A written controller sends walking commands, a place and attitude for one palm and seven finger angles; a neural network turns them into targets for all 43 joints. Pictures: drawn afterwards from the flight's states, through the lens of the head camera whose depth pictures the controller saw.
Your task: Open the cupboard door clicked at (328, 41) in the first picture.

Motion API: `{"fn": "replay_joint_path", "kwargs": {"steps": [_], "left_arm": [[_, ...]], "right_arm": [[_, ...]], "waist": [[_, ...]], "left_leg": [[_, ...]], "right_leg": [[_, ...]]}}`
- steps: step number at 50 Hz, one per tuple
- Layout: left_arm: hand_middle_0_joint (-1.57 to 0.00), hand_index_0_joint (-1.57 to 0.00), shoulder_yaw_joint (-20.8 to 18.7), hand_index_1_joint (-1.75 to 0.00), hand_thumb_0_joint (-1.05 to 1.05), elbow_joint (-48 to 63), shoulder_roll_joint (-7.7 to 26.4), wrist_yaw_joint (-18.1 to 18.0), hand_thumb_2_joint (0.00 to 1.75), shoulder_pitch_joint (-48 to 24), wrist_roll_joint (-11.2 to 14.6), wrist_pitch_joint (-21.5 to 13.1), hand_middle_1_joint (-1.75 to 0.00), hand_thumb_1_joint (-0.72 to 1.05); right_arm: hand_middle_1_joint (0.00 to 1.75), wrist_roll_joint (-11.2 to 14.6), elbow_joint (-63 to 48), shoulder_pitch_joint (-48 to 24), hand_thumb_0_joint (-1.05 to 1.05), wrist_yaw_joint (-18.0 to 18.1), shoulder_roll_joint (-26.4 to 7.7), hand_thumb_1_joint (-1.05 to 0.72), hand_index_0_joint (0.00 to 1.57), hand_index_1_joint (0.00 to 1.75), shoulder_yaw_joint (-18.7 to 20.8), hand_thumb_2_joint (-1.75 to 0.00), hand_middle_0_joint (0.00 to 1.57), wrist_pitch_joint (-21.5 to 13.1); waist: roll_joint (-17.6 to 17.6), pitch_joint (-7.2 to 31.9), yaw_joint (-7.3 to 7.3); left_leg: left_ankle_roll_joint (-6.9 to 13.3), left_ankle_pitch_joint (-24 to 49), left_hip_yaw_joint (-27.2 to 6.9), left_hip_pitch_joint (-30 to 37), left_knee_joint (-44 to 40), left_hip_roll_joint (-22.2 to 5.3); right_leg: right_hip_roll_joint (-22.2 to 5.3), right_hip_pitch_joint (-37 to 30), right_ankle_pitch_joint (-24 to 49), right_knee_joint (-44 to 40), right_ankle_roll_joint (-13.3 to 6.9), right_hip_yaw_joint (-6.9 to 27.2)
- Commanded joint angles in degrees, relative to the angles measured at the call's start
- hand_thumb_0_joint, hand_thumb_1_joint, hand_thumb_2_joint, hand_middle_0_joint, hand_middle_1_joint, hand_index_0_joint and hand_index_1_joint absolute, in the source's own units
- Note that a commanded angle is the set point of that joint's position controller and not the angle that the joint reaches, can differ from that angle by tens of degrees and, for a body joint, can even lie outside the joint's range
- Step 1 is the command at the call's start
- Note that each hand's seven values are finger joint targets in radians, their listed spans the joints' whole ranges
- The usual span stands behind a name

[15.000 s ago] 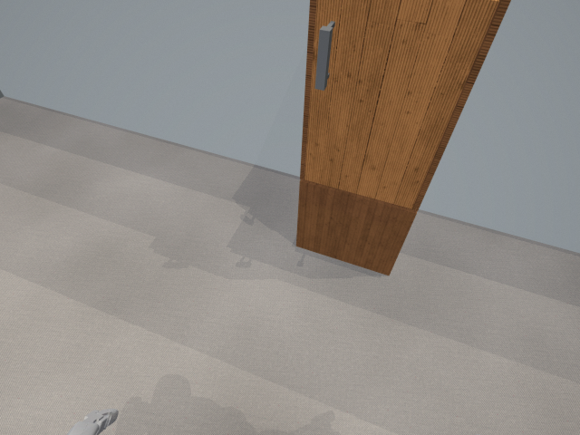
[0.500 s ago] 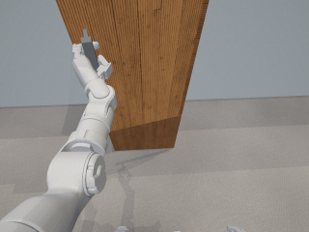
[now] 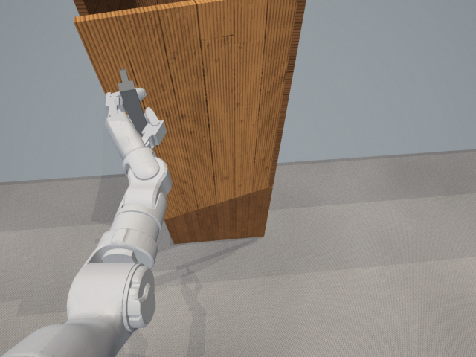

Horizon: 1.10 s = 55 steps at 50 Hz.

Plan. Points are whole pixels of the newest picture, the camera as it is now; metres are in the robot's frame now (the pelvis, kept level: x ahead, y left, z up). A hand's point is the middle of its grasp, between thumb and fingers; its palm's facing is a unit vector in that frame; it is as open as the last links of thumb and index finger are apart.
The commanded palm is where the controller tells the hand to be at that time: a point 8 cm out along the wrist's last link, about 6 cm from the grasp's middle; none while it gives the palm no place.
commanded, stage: pull the door open along its arc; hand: left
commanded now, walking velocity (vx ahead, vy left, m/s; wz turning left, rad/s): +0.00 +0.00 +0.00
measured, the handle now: (136, 111) +0.53 +0.15 +0.12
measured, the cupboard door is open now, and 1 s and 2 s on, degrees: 15 44 45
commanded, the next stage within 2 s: open thumb and fingers to let go in 1.08 s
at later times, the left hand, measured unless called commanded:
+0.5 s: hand (170, 143) +0.44 +0.08 +0.13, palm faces +0.46 -0.89 -0.03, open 5.9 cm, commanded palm +0.38 +0.12 +0.12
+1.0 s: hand (217, 182) +0.35 +0.01 +0.13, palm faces +0.28 -0.96 -0.03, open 6.4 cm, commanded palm +0.28 +0.04 +0.12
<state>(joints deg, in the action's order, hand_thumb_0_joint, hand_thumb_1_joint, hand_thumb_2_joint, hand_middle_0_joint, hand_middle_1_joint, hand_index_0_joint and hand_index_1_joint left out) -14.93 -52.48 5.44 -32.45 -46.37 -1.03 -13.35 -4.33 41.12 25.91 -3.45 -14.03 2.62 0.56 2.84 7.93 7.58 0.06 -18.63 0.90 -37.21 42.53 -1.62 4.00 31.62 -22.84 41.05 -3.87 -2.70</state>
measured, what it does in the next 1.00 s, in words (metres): stands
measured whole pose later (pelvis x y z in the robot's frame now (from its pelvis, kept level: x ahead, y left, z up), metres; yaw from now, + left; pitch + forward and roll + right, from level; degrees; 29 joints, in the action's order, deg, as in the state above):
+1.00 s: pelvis +0.01 -0.01 +0.01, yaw +2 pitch +4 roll +1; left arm 15.7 -9.3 -8.1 -36.9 -12.3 -2.4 5.4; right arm -2.7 36.1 12.5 -3.6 -10.6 1.7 4.4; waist 2.6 4.3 2.0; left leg -0.9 -18.5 -0.1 -22.8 37.7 -0.5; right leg 3.2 17.2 -23.7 37.2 -4.6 -3.5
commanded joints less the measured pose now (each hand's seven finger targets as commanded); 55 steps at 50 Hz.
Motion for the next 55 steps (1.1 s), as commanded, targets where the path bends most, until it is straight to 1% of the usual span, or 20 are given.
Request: {"fn": "replay_joint_path", "kwargs": {"steps": [1, 4, 5, 9, 10, 12, 13, 17, 20, 22, 32, 33, 36, 40, 41, 46, 49, 52, 53, 55], "left_arm": [[-0.4, -0.4, 5.48, -1.35, 0.0, 21.39, -0.49, 0.03, 0.9, -12.82, -0.45, -2.24, -1.35, 0.9], [-0.4, -0.4, 8.9, -1.35, 0.0, 30.16, -4.02, 0.15, 0.9, -2.83, 0.32, 0.45, -1.35, 0.9], [-0.4, -0.4, 9.19, -1.35, 0.0, 31.84, -3.58, -0.2, 0.9, -4.2, 0.02, 1.15, -1.35, 0.9], [-0.4, -0.4, 10.43, -1.35, 0.0, 31.18, -4.8, -2.55, 0.9, -8.81, -0.72, 5.01, -1.35, 0.9], [-0.4, -0.4, 9.91, -1.35, 0.0, 31.56, -3.57, -3.41, 0.9, -11.58, -1.39, 5.42, -1.35, 0.9], [-0.4, -0.4, 10.57, -1.35, 0.0, 29.86, -4.41, -4.58, 0.9, -16.67, -2.52, 6.49, -1.35, 0.9], [-0.4, -0.4, 11.05, -1.35, 0.0, 29.14, -5.36, -4.75, 0.9, -16.17, -3.01, 6.96, -1.35, 0.9], [-0.4, -0.4, 12.52, -1.35, 0.0, 27.05, -6.78, -4.39, 0.9, -17.47, -4.26, 7.42, -1.35, 0.9], [-0.4, -0.4, 12.37, -1.35, 0.0, 27.63, -6.19, -3.62, 0.9, -20.13, -4.25, 6.87, -1.35, 0.9], [-0.4, -0.4, 12.91, -1.35, 0.0, 27.66, -7.23, -2.97, 0.9, -18.06, -3.59, 6.84, -1.35, 0.9], [-0.4, -0.4, 16.16, -1.35, 0.0, 34.19, -11.36, -1.3, 0.9, -3.35, -0.34, 7.42, -1.35, 0.9], [-0.4, -0.4, 17.22, -1.35, 0.0, 36.75, -12.32, -1.4, 0.9, -1.91, -0.39, 7.42, -1.35, 0.9], [-0.4, -0.4, 20.49, -1.35, 0.0, 41.05, -15.37, -1.66, 0.9, 5.22, -0.39, 8.46, -1.35, 0.9], [-0.4, -0.4, 24.44, -1.35, 0.0, 46.68, -18.22, -3.37, 0.9, 10.59, -2.04, 10.33, -1.35, 0.9], [-0.4, -0.4, 25.82, -1.35, 0.0, 48.83, -19.57, -3.84, 0.9, 12.96, -2.49, 10.92, -1.35, 0.9], [-0.4, -0.4, 31.74, -1.35, 0.0, 56.23, -24.7, -5.08, 0.9, 21.31, -4.7, 14.02, -1.35, 0.9], [-0.4, -0.4, 34.23, -1.35, 0.0, 59.86, -27.59, -5.26, 0.9, 26.6, -2.83, 16.84, -1.35, 0.9], [-0.4, -0.4, 34.05, -1.35, 0.0, 61.16, -28.1, -5.58, 0.9, 29.89, -1.26, 19.89, -1.35, 0.9], [-0.4, -0.4, 33.39, -1.35, 0.0, 60.75, -27.22, -5.79, 0.9, 27.87, -1.16, 20.59, -1.35, 0.9], [-0.4, -0.4, 32.17, -1.35, 0.0, 59.14, -25.34, -5.73, 0.9, 23.99, -1.25, 21.3, -1.35, 0.9]], "right_arm": [[0.3, 0.65, -7.58, -0.84, 0.0, -0.26, -6.33, -0.9, 0.2, 0.3, 2.35, -0.9, 0.2, -2.13], [0.3, 1.19, -9.46, -3.68, 0.0, -0.44, -5.8, -0.9, 0.2, 0.3, 2.26, -0.9, 0.2, -1.58], [0.3, 1.28, -9.51, -4.34, 0.0, -0.14, -5.9, -0.9, 0.2, 0.3, 2.2, -0.9, 0.2, -1.37], [0.3, 1.29, -9.09, -7.39, 0.0, 1.1, -5.21, -0.9, 0.2, 0.3, 1.4, -0.9, 0.2, -0.17], [0.3, 1.15, -8.66, -8.1, 0.0, 1.56, -5.09, -0.9, 0.2, 0.3, 1.16, -0.9, 0.2, 0.1], [0.3, 0.91, -7.86, -9.18, 0.0, 2.15, -4.32, -0.9, 0.2, 0.3, 0.76, -0.9, 0.2, 0.79], [0.3, 0.71, -7.82, -9.54, 0.0, 2.23, -3.95, -0.9, 0.2, 0.3, 0.7, -0.9, 0.2, 1.06], [0.3, 0.41, -7.49, -9.93, 0.0, 2.64, -3.39, -0.9, 0.2, 0.3, 0.48, -0.9, 0.2, 2.03], [0.3, 0.33, -7.32, -10.01, 0.0, 2.99, -3.18, -0.9, 0.2, 0.3, 0.58, -0.9, 0.2, 2.5], [0.3, 0.47, -7.8, -10.47, 0.0, 2.98, -2.93, -0.9, 0.2, 0.3, 0.54, -0.9, 0.2, 2.61], [0.3, 1.41, -10.52, -11.64, 0.0, 2.2, -3.25, -0.9, 0.2, 0.3, 0.48, -0.9, 0.2, 1.9], [0.3, 1.46, -10.87, -11.74, 0.0, 2.0, -3.17, -0.9, 0.2, 0.3, 0.62, -0.9, 0.2, 1.68], [0.3, 1.71, -11.89, -12.96, 0.0, 1.43, -3.06, -0.9, 0.2, 0.3, 0.72, -0.9, 0.2, 1.37], [0.3, 1.73, -12.29, -14.96, 0.0, 0.9, -2.64, -0.9, 0.2, 0.3, 0.78, -0.9, 0.2, 1.11], [0.3, 1.72, -12.67, -15.68, 0.0, 0.7, -2.28, -0.9, 0.2, 0.3, 0.83, -0.9, 0.2, 1.08], [0.3, 1.6, -13.92, -19.38, 0.0, -0.05, -0.77, -0.9, 0.2, 0.3, 0.48, -0.9, 0.2, 0.82], [0.3, 2.07, -14.56, -21.95, 0.0, -0.61, 0.33, -0.9, 0.2, 0.3, -0.5, -0.9, 0.2, 1.16], [0.3, 2.17, -14.37, -24.23, 0.0, -0.76, 0.7, -0.9, 0.2, 0.3, -1.32, -0.9, 0.2, 1.79], [0.3, 2.06, -14.11, -24.65, 0.0, -0.53, 0.6, -0.9, 0.2, 0.3, -1.61, -0.9, 0.2, 1.97], [0.3, 2.1, -13.3, -25.12, 0.0, 0.03, 0.65, -0.9, 0.2, 0.3, -2.04, -0.9, 0.2, 2.66]], "waist": [[-1.81, 21.21, -3.49], [-3.83, 19.92, -4.94], [-4.14, 19.42, -4.53], [-8.51, 10.92, -2.87], [-8.07, 9.86, -2.54], [-7.37, 10.36, -1.98], [-6.45, 11.61, -2.45], [-6.23, 15.43, -2.1], [-6.32, 18.92, -1.97], [-4.67, 19.93, -2.71], [-7.47, 16.84, -5.08], [-7.61, 17.44, -5.38], [-8.23, 15.39, -6.02], [-7.82, 12.43, -6.36], [-6.98, 12.49, -6.69], [-7.49, 10.8, -7.61], [-6.3, 9.96, -8.22], [-7.6, 8.27, -8.78], [-9.12, 7.37, -8.53], [-9.73, 5.34, -8.16]], "left_leg": [[1.76, 21.73, 0.29, 18.96, -2.43, 1.78], [1.52, 24.83, 0.75, 20.34, -3.17, 1.57], [1.52, 25.39, 0.62, 21.07, -3.37, 1.46], [1.68, 18.77, 0.34, 18.24, -4.52, 1.69], [1.83, 17.81, 0.36, 18.33, -4.52, 1.78], [1.72, 17.4, -0.02, 18.44, -4.21, 2.04], [1.62, 17.93, -0.09, 18.85, -3.94, 2.18], [1.56, 20.41, -0.51, 20.09, -2.51, 2.32], [1.46, 21.51, -0.84, 20.39, -1.59, 2.39], [1.31, 21.44, -0.81, 20.62, -1.53, 2.54], [1.22, 19.73, -0.45, 19.78, -3.91, 2.37], [1.2, 20.05, -0.38, 20.3, -4.15, 2.39], [1.14, 20.1, -0.27, 20.81, -4.88, 2.17], [1.0, 19.22, -0.37, 21.74, -5.4, 1.85], [0.95, 19.63, -0.27, 22.27, -5.44, 1.79], [0.66, 20.72, -0.66, 24.44, -4.9, 1.38], [0.23, 20.17, -0.78, 25.8, -4.54, 1.56], [-0.06, 19.04, -0.99, 26.2, -4.55, 1.77], [-0.01, 18.35, -1.02, 25.9, -4.7, 2.01], [0.01, 17.12, -1.09, 25.42, -4.89, 2.42]], "right_leg": [[-0.84, -10.17, 29.67, -5.25, 2.9, 0.8], [-1.23, -13.45, 34.33, -5.39, 3.01, 0.53], [-1.37, -13.5, 34.09, -5.52, 2.87, 0.44], [-2.26, -11.03, 30.05, -7.89, 3.84, 1.11], [-2.53, -10.43, 28.73, -8.33, 3.85, 1.52], [-3.02, -9.55, 28.07, -7.86, 3.8, 1.75], [-3.08, -9.59, 28.46, -7.34, 3.65, 1.69], [-3.52, -9.08, 31.01, -5.62, 3.65, 1.59], [-3.72, -10.06, 33.37, -4.66, 3.81, 1.9], [-3.76, -10.53, 33.22, -4.53, 3.68, 1.9], [-3.75, -15.26, 35.29, -6.75, 3.99, 1.76], [-3.71, -16.14, 35.77, -6.8, 3.97, 1.62], [-3.83, -17.17, 36.22, -7.64, 3.96, 1.39], [-4.0, -16.59, 33.19, -8.63, 3.5, 1.09], [-4.18, -16.88, 33.62, -8.59, 3.41, 1.16], [-4.56, -16.65, 32.37, -8.83, 2.65, 0.51], [-4.89, -17.64, 32.15, -9.72, 2.63, 0.27], [-5.39, -18.25, 31.76, -11.22, 2.86, 0.5], [-5.59, -17.92, 31.97, -11.63, 3.19, 0.73], [-6.04, -17.5, 31.88, -12.75, 3.59, 1.72]]}}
